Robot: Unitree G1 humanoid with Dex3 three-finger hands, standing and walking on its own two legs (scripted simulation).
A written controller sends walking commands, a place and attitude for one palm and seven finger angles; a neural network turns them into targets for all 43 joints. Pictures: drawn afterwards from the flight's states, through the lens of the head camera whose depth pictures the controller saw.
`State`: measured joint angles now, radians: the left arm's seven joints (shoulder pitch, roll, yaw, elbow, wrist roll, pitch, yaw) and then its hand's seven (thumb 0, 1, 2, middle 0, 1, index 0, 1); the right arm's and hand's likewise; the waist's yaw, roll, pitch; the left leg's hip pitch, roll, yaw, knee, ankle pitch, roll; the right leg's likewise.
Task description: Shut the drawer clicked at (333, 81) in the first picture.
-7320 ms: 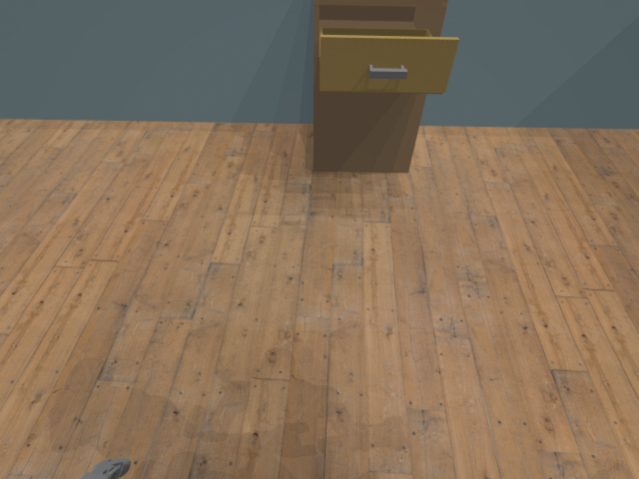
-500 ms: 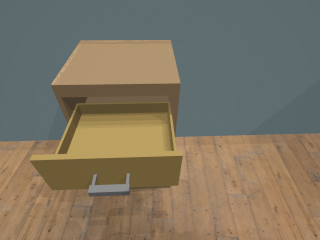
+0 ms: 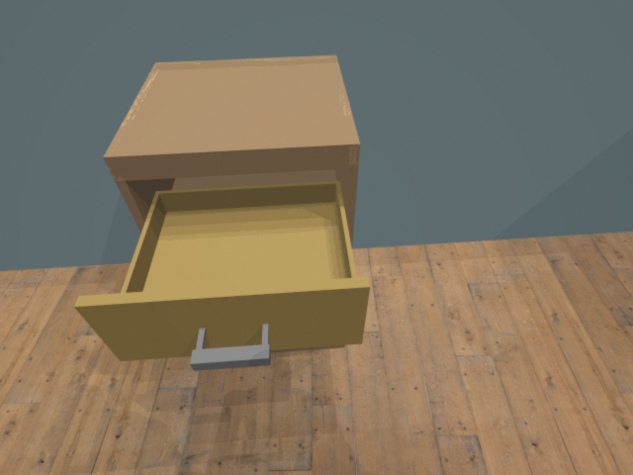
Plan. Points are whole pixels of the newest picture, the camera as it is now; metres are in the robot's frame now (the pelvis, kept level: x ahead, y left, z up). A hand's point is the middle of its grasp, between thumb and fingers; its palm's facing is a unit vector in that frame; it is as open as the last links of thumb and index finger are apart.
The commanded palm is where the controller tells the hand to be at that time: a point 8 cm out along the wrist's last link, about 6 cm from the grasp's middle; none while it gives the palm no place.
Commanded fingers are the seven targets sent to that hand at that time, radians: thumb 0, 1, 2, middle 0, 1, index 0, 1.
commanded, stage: look again from close up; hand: left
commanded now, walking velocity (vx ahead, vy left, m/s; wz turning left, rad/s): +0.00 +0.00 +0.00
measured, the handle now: (232, 344) +0.34 +0.16 -0.09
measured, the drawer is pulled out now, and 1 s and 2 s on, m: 0.30 0.30 0.30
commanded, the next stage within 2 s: raise the hand and make a fist in 0.52 s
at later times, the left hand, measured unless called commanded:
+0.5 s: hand out of the picture +0.03 +0.15 -0.17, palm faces +0.04 -0.98 -0.21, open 7.3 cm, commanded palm none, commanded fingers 0.00 0.90 0.90 -0.20 -0.30 -0.20 -0.30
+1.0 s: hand (248, 445) +0.17 +0.10 -0.03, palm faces +0.08 -1.00 +0.04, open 6.2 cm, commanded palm +0.12 +0.18 -0.05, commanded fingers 0.00 0.90 0.90 -0.60 -0.73 -0.60 -0.73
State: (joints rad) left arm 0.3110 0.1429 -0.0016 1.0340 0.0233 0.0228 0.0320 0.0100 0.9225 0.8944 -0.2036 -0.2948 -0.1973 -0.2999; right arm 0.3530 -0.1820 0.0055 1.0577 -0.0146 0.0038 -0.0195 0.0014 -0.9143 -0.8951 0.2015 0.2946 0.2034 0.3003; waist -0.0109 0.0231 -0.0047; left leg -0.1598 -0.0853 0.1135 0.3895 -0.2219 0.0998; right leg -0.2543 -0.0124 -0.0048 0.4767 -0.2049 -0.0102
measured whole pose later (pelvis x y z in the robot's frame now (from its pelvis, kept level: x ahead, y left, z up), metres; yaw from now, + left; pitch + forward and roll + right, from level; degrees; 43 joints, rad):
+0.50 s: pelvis +0.03 -0.02 +0.00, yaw +1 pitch -1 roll +0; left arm 0.29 0.14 -0.01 1.11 0.01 0.00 0.04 0.01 0.93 0.89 -0.20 -0.29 -0.20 -0.30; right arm 0.29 -0.15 0.02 1.12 -0.01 -0.03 -0.04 0.00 -0.91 -0.90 0.20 0.29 0.20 0.30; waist 0.00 0.02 0.01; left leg -0.10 -0.05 0.08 0.37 -0.26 0.06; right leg -0.18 0.02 -0.03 0.43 -0.24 -0.04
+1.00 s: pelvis +0.00 -0.06 -0.05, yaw +3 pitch +10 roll +2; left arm 0.52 0.12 0.06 0.11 -0.20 -0.55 -0.21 0.01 0.92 0.89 -0.41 -0.53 -0.41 -0.53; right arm 0.12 -0.27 -0.07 0.55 0.01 -0.25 0.02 0.01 -0.91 -0.90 0.20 0.29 0.20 0.30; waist -0.01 -0.06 -0.13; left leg -0.63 -0.01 0.05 0.92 -0.46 0.01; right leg -0.69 0.03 -0.09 0.94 -0.43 -0.10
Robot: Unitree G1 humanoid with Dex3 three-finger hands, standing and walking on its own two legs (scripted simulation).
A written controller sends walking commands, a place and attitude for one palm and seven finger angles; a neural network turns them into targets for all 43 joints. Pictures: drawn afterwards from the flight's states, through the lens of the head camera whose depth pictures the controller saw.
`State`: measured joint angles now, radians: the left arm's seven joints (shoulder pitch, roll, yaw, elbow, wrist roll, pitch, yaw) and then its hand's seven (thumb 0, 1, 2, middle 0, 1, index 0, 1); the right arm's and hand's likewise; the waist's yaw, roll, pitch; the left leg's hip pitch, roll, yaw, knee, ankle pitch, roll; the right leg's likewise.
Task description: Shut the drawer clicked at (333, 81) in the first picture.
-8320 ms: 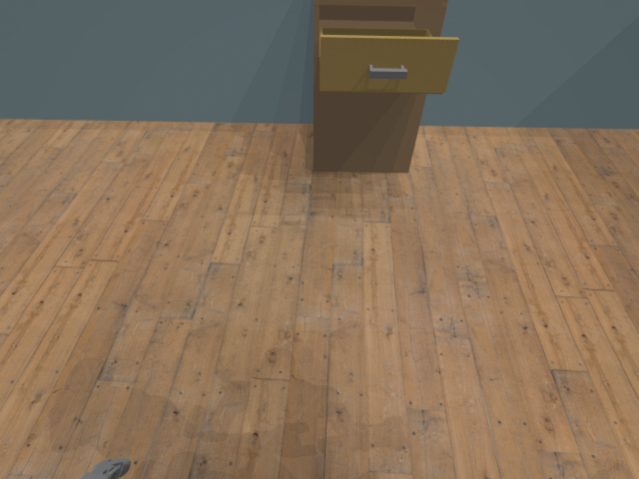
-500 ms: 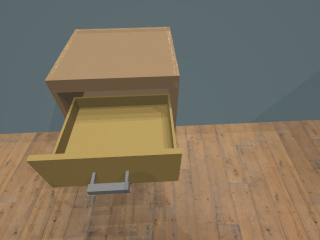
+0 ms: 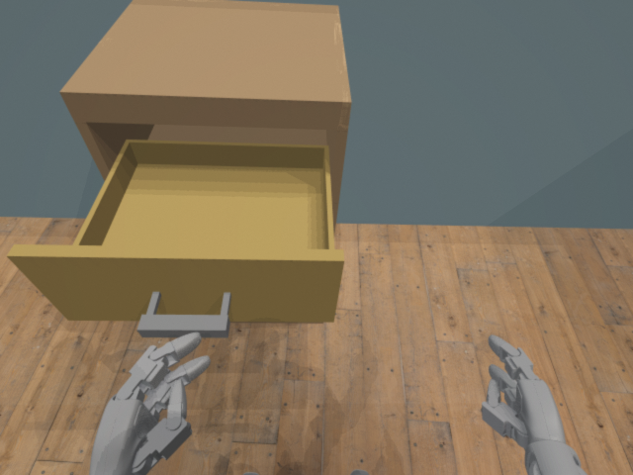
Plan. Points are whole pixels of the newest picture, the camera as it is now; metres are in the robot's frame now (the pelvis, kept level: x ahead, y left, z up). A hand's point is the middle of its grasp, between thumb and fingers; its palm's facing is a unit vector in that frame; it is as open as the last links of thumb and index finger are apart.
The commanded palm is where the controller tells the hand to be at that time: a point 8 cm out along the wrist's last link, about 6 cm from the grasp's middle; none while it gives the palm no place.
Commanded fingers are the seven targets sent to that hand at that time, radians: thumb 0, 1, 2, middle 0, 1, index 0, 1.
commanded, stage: raise the hand and make a fist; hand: left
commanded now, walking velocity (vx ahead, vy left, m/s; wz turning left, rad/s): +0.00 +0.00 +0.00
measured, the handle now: (188, 312) +0.34 +0.21 -0.04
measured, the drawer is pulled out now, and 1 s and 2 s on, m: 0.30 0.30 0.30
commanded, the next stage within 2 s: bring the fist close to the handle in 1.52 s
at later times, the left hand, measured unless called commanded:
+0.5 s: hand (160, 408) +0.19 +0.18 +0.03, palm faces +0.15 -0.99 -0.04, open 3.7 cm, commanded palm +0.14 +0.23 +0.03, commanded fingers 0.00 0.90 0.90 -1.10 -1.27 -1.10 -1.27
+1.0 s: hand (170, 427) +0.17 +0.16 +0.06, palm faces +0.03 -1.00 +0.04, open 3.2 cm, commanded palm +0.13 +0.22 +0.06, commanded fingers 0.00 0.90 0.90 -1.40 -1.60 -1.40 -1.60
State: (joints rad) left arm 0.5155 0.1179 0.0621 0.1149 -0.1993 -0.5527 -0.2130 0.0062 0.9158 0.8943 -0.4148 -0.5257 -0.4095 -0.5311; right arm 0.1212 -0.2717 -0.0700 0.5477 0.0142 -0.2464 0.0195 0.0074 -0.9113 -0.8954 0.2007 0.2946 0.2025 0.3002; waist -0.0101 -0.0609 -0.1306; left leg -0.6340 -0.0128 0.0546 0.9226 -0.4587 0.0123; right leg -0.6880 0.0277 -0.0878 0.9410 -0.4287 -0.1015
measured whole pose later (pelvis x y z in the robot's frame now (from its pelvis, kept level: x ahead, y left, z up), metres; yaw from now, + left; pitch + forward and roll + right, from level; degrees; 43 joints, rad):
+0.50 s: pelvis +0.00 +0.00 -0.02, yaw +1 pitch +14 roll +0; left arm 0.55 0.16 0.12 -0.13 -0.25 -0.33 -0.10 0.02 0.90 0.89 -0.91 -1.06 -0.90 -1.07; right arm 0.28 -0.19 0.00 0.58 0.04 -0.18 -0.04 0.01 -0.90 -0.89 0.21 0.30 0.21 0.30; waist -0.02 0.02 -0.12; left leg -0.78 0.00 0.02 1.04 -0.50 0.01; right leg -0.81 0.03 -0.13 1.02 -0.46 -0.10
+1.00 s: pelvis +0.00 +0.04 -0.02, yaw +2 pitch +13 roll -2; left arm 0.71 0.11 -0.13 -0.33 -0.11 -0.35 -0.07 0.02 0.91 0.90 -1.36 -1.55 -1.35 -1.56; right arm 0.21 -0.20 0.04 0.39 0.02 -0.15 -0.01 0.01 -0.91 -0.90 0.20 0.30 0.21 0.30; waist 0.02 0.04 -0.15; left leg -0.76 -0.03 0.02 1.07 -0.53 0.07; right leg -0.76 0.00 -0.12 1.02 -0.47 -0.05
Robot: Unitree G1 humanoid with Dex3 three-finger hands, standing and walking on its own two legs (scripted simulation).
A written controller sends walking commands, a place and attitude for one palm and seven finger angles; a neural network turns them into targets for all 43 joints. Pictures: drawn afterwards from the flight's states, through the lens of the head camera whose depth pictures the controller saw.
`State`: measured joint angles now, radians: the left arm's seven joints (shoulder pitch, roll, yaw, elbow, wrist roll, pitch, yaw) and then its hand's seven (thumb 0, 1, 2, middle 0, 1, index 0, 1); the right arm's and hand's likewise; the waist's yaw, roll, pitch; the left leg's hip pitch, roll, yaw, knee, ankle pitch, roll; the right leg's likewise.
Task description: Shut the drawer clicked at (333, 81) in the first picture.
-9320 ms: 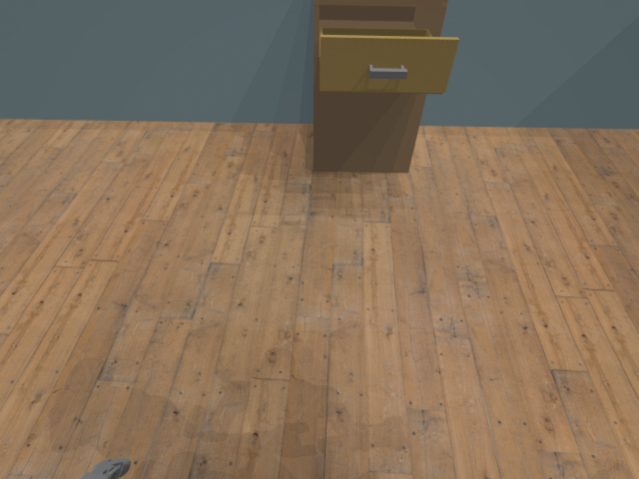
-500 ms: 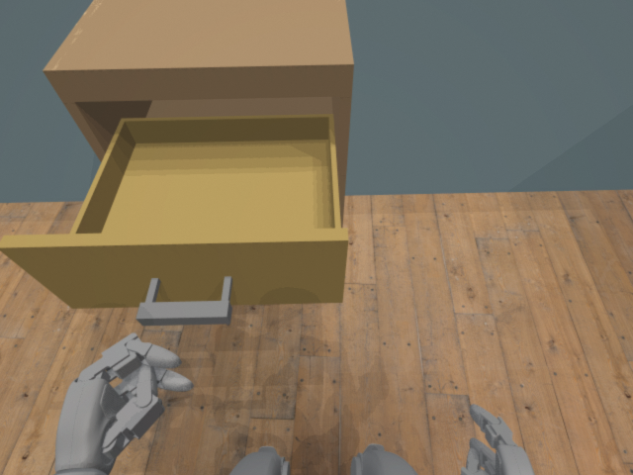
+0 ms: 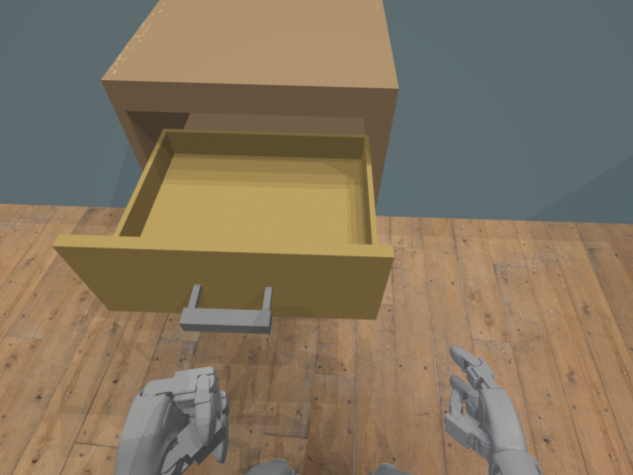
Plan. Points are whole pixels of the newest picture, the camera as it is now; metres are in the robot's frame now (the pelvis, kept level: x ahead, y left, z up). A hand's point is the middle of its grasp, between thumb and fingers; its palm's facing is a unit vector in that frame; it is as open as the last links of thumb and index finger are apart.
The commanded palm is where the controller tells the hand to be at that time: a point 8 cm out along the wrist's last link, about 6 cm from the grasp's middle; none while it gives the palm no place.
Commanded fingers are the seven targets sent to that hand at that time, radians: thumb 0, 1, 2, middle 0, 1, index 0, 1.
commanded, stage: raise the hand and make a fist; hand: left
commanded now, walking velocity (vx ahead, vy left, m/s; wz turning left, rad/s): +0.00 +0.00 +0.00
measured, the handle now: (229, 306) +0.34 +0.16 -0.02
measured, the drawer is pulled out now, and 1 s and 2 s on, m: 0.30 0.30 0.30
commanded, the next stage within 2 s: bring the fist close to the handle in 0.52 s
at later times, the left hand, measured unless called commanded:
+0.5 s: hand (219, 422) +0.17 +0.11 +0.08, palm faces +0.07 -1.00 -0.01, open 3.3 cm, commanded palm +0.13 +0.16 +0.08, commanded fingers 0.00 0.90 0.90 -1.40 -1.60 -1.40 -1.60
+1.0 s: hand (248, 404) +0.20 +0.09 +0.04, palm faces +0.02 -1.00 -0.03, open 3.3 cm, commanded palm +0.16 +0.16 +0.04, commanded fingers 0.00 0.90 0.90 -1.40 -1.60 -1.40 -1.60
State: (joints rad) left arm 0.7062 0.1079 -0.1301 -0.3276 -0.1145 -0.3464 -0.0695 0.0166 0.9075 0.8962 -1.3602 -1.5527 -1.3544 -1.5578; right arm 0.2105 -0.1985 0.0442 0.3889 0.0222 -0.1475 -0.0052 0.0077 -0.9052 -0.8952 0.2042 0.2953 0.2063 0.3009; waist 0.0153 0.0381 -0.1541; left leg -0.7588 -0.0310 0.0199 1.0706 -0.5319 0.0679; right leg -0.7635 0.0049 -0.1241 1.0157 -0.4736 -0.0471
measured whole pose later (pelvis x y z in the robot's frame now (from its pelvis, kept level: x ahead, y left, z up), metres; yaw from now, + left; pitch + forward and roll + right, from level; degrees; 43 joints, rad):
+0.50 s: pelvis +0.00 +0.00 +0.00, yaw -1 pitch +13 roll -2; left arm 0.78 0.12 -0.14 -0.41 -0.09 -0.34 0.05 0.02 0.90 0.90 -1.40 -1.60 -1.39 -1.60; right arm 0.28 -0.22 0.02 0.38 0.02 -0.10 0.00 0.01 -0.91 -0.90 0.20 0.30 0.20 0.30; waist 0.00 0.04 -0.16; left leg -0.76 -0.02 0.03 1.09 -0.55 0.06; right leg -0.78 0.01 -0.11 1.04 -0.49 -0.05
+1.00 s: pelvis +0.01 -0.03 -0.02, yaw +0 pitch +17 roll -1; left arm 0.60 0.13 -0.07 -0.20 -0.11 -0.44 -0.03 0.02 0.91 0.90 -1.40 -1.60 -1.39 -1.60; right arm 0.22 -0.22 0.01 0.44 0.01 -0.13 0.00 0.01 -0.91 -0.90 0.20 0.30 0.21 0.30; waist -0.01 0.03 -0.17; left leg -0.87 -0.01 0.00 1.16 -0.57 0.02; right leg -0.88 0.02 -0.14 1.11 -0.52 -0.09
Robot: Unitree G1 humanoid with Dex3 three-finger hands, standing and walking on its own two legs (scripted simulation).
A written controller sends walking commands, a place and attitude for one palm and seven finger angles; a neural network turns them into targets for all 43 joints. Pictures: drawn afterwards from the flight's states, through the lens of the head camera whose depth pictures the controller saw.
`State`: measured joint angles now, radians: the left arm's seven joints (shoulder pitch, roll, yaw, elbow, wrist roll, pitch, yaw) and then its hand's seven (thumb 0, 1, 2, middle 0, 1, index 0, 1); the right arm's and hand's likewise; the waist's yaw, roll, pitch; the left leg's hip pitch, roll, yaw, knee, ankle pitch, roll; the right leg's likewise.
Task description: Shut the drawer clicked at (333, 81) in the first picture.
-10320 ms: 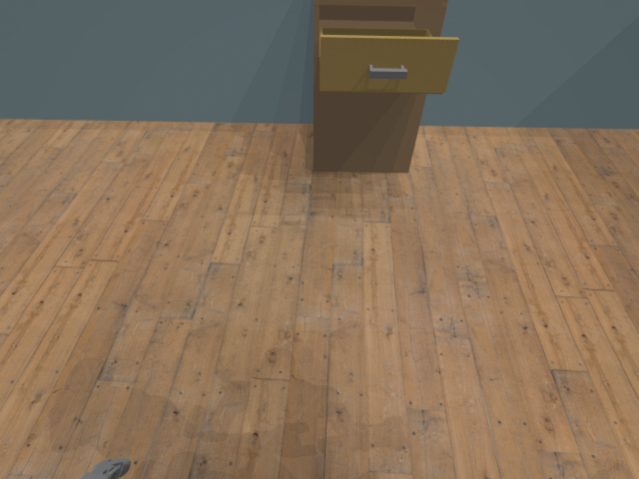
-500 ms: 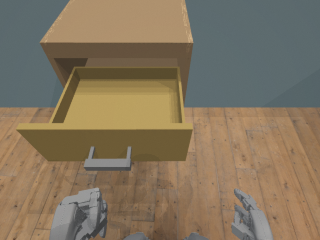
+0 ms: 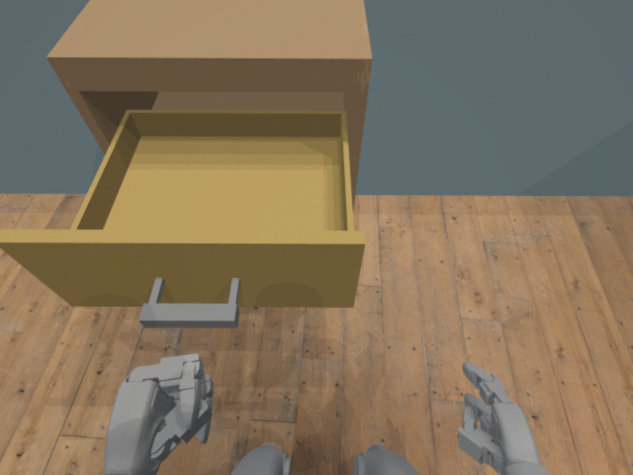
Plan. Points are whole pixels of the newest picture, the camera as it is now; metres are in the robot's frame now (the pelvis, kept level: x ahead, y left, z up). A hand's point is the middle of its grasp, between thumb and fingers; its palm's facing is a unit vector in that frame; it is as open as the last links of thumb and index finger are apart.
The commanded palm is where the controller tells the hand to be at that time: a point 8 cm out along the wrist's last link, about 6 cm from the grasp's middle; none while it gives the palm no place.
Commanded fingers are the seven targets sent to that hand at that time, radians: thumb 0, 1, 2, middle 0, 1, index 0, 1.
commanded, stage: bring the fist close to the handle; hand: left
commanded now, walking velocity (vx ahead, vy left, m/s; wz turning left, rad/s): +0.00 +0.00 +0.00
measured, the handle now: (194, 300) +0.34 +0.19 +0.00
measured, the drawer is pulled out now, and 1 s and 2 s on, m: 0.30 0.30 0.24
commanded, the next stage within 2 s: push the drawer shut in 1.02 s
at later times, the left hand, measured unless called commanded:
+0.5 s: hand (215, 385) +0.23 +0.13 +0.01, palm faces +0.03 -1.00 -0.04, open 3.3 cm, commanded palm +0.20 +0.19 +0.01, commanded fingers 0.00 0.90 0.90 -1.40 -1.60 -1.40 -1.60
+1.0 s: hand (218, 382) +0.23 +0.14 -0.01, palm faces -0.01 -1.00 -0.01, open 3.3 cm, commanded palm +0.22 +0.20 +0.00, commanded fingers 0.00 0.90 0.90 -1.40 -1.60 -1.40 -1.60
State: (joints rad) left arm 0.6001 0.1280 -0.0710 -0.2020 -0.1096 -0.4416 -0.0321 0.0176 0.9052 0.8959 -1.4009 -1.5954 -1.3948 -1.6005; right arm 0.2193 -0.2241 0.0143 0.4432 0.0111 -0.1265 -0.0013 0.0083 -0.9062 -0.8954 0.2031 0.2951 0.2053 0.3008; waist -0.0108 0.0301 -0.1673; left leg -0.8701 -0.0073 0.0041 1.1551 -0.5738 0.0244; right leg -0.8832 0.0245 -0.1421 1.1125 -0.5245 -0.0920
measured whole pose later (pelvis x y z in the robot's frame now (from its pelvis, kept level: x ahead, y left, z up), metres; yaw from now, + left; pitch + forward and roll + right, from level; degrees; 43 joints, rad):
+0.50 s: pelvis -0.01 +0.00 -0.03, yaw +0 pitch +21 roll -1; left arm 0.37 0.14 -0.03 0.00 -0.12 -0.50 0.00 0.02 0.90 0.90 -1.40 -1.60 -1.40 -1.60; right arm 0.19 -0.23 0.01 0.49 -0.01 -0.13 0.00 0.01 -0.91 -0.90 0.20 0.30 0.20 0.30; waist -0.02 0.03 -0.18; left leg -1.04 -0.01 0.01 1.27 -0.60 0.03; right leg -1.05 0.02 -0.14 1.23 -0.55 -0.09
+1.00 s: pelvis -0.02 +0.02 -0.03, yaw +0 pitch +22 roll -2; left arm 0.28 0.13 -0.07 0.08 -0.10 -0.47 0.01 0.02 0.90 0.90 -1.40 -1.60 -1.40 -1.60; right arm 0.20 -0.23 0.03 0.48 -0.01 -0.08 0.01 0.01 -0.91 -0.90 0.20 0.30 0.21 0.30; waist -0.02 0.02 -0.19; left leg -1.09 -0.02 0.02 1.30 -0.60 0.06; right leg -1.10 0.00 -0.13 1.25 -0.54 -0.07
